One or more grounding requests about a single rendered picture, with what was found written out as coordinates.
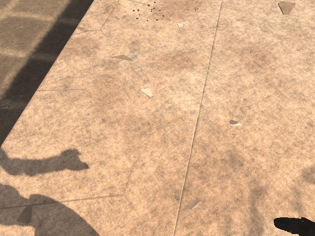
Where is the robot right hand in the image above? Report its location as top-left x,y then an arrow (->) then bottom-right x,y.
274,217 -> 315,236

